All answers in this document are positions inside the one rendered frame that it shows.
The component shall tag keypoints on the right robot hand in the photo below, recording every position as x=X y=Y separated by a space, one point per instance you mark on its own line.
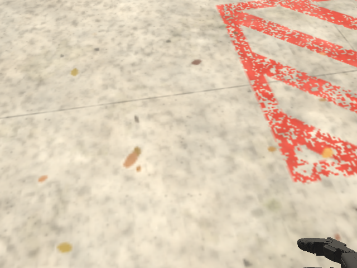
x=331 y=249

